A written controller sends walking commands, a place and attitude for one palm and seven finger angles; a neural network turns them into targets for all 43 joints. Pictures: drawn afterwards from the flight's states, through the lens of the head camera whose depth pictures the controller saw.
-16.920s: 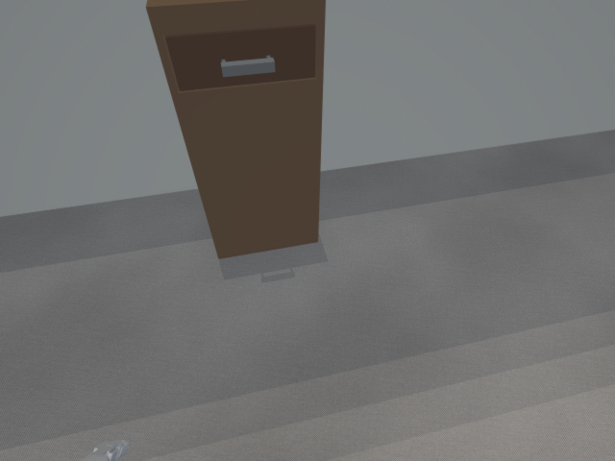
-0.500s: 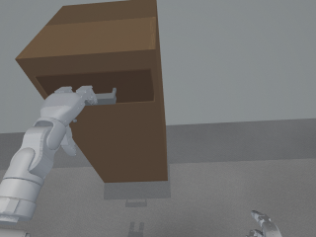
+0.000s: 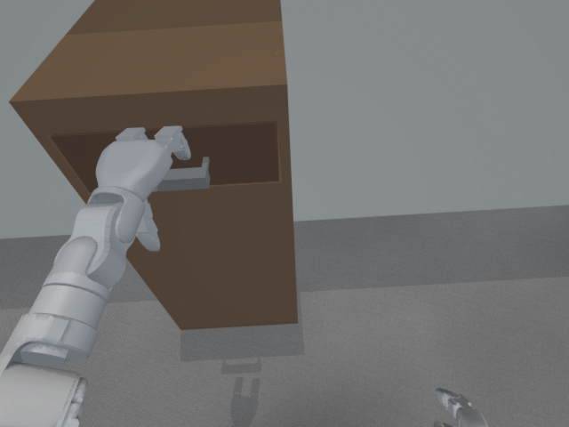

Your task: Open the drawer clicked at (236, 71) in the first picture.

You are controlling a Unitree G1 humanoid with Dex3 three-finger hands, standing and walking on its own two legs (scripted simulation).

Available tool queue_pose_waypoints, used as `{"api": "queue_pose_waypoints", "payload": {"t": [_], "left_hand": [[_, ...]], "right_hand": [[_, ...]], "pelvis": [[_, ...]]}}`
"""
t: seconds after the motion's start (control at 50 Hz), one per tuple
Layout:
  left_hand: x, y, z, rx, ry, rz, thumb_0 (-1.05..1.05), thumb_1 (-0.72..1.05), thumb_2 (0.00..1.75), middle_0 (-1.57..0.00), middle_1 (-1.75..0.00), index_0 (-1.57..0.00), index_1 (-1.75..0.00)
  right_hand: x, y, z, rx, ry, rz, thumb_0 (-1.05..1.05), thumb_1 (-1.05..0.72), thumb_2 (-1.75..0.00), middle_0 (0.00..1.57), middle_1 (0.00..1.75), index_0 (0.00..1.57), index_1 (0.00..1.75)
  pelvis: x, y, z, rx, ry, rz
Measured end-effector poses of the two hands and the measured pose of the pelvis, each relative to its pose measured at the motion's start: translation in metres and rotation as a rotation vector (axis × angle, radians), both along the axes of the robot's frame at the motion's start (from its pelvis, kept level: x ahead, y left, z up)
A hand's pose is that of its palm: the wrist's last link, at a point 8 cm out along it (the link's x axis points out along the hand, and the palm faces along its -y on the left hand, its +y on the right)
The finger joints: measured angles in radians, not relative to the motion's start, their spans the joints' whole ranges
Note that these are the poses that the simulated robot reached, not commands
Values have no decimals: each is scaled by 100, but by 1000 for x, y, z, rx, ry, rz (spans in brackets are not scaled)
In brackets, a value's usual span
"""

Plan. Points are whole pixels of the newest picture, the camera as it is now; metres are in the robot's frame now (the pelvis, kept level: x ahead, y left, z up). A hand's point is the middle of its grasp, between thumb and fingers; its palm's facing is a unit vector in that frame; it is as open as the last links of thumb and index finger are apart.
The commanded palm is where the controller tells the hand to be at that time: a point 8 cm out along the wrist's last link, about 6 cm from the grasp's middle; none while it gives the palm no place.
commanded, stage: move the hooked fingers above the handle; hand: left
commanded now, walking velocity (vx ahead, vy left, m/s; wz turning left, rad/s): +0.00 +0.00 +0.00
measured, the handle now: (171, 171) +0.51 +0.25 +0.05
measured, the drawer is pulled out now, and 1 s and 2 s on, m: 0.00 0.00 0.00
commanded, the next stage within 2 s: none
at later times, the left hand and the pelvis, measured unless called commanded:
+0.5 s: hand (182, 156) +0.48 +0.20 +0.12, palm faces +0.08 -0.03 -1.00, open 13.8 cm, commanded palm +0.45 +0.25 +0.17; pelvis +0.00 -0.01 -0.01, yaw -2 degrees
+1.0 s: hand (149, 180) +0.44 +0.25 +0.10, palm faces -0.05 +0.02 -1.00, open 13.8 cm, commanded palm +0.45 +0.26 +0.17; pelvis -0.01 -0.02 -0.01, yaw +0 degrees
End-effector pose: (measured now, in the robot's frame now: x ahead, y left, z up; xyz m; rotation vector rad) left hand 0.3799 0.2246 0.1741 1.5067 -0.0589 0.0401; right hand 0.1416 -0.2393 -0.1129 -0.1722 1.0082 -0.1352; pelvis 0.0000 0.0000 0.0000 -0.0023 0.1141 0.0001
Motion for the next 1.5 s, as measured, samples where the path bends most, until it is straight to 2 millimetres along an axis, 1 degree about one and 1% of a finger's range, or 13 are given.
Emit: {"api": "queue_pose_waypoints", "payload": {"t": [0.12,0.18,0.28,0.38,0.48,0.64,0.72,0.88,0.98,1.12,1.32,1.4,1.5], "left_hand": [[20,33,9,56,2,178,0,-49,30,-32,-120,-32,-120],[23,36,4,67,70,209,0,-49,30,-32,-120,-31,-120],[32,8,-15,58,171,82,0,-49,30,-32,-120,-31,-120],[49,-27,-18,32,109,-69,0,-49,30,-32,-120,-32,-120],[70,-23,-4,28,-8,-2,0,-49,30,-36,-123,-32,-120],[75,-28,4,57,37,107,0,-49,30,-41,-126,-36,-127],[72,-17,0,62,110,161,0,-49,30,-37,-123,-35,-126],[48,33,-26,91,218,184,0,-49,30,-33,-121,-32,-121],[44,27,-23,90,136,67,0,-49,30,-33,-120,-32,-120],[69,9,-8,25,19,47,0,-49,30,-37,-124,-32,-120],[72,4,-1,48,74,102,0,-49,30,-41,-125,-35,-125],[71,9,-3,50,98,109,0,-49,30,-38,-123,-33,-124],[65,33,-16,66,141,152,0,-49,30,-35,-121,-32,-122]], "right_hand": [[-16,2,-6,17,54,-14,1,-90,-90,20,30,20,30],[-27,-1,-9,14,92,-24,1,-90,-90,20,30,20,30],[-45,-10,-11,-23,138,-44,1,-90,-90,20,30,20,30],[-63,-22,-11,-55,152,-91,1,-90,-90,20,30,20,30],[-87,-31,-15,-55,191,-140,1,-91,-90,20,30,20,30],[-114,-39,-21,-21,251,-199,1,-91,-90,20,30,20,30],[-116,-48,-16,-32,220,-233,1,-90,-90,20,30,20,30],[-115,-71,-5,-117,207,-215,1,-90,-90,20,30,20,30],[-109,-76,-5,-161,239,-171,1,-90,-90,20,30,20,30],[-94,-59,-6,-127,207,-168,1,-91,-90,20,30,20,30],[-86,-14,-17,-5,169,-160,1,-90,-90,20,30,20,30],[-92,-9,-15,-4,165,-170,1,-90,-90,20,30,21,30],[-107,-17,-12,-40,189,-186,1,-90,-90,20,30,21,30]], "pelvis": [[-1,2,0,-2,26,-3],[0,3,0,-3,32,5],[0,2,-1,-4,32,16],[-2,-1,-4,-3,53,1],[-4,-6,-6,-1,88,-26],[-5,-17,-3,7,87,-51],[-6,-23,-1,10,77,-61],[-9,-29,-3,2,89,-37],[-8,-24,-6,-11,100,1],[-1,-13,-8,-14,115,-3],[-3,-2,-5,-7,92,-35],[-6,-1,-5,-6,90,-42],[-9,0,-6,-9,97,-44]]}}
